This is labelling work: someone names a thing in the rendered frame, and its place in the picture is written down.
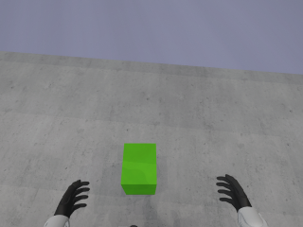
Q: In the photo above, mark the robot left forearm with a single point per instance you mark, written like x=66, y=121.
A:
x=58, y=221

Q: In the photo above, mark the robot right forearm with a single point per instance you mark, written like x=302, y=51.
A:
x=251, y=217

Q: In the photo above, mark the carton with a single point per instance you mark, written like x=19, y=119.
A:
x=139, y=171

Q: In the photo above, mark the right robot hand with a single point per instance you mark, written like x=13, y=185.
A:
x=239, y=198

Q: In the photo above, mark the left robot hand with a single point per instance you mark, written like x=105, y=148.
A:
x=66, y=206

